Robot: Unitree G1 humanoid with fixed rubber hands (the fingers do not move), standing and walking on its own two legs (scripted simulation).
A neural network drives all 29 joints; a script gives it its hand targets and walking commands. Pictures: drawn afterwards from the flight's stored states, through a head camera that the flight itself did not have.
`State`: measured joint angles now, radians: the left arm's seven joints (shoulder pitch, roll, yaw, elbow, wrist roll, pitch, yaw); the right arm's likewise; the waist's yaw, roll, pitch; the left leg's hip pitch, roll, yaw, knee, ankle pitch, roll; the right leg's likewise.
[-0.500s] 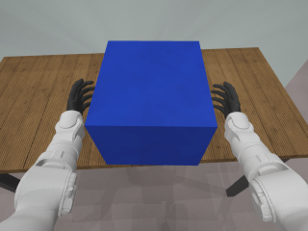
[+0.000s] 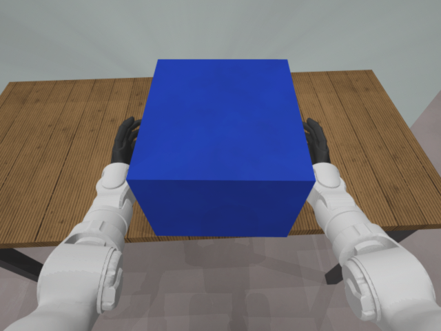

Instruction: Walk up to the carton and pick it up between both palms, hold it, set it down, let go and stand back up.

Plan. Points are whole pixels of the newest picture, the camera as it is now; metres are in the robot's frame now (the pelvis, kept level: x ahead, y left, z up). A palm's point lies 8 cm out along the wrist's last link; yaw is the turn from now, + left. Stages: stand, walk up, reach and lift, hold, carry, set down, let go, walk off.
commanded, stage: reach and lift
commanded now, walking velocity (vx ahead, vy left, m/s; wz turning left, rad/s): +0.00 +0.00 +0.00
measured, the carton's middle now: (221, 147) +0.48 +0.02 +0.04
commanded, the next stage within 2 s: none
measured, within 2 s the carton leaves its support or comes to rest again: leaves its support in 1.42 s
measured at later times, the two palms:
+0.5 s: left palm (127, 161) +0.44 +0.19 +0.07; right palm (318, 161) +0.43 -0.16 +0.06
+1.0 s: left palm (128, 164) +0.43 +0.19 +0.07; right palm (322, 167) +0.41 -0.17 +0.06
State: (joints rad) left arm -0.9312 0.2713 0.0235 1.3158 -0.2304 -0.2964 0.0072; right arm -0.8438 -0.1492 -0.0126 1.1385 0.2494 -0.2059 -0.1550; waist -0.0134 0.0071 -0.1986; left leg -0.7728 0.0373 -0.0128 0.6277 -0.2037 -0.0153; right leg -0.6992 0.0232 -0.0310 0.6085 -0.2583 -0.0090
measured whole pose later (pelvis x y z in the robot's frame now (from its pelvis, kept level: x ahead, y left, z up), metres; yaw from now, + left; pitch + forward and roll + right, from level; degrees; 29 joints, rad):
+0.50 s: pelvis +0.01 +0.01 +0.01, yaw -1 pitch +17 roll -1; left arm -0.89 0.19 0.18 1.33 -0.04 -0.34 0.03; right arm -0.79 -0.11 -0.26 1.12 -0.04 -0.22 -0.09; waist 0.00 0.01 -0.16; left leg -0.65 0.03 0.01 0.54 -0.18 0.00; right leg -0.57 0.01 -0.01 0.50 -0.22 0.01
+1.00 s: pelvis +0.03 +0.01 +0.03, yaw +0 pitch +11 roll -1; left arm -0.80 0.17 0.24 1.32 0.04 -0.40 -0.01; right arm -0.64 -0.03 -0.39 1.02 -0.18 -0.27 -0.07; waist -0.01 -0.01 -0.10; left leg -0.44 0.02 0.01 0.39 -0.16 0.00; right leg -0.35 0.01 -0.02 0.34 -0.19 0.00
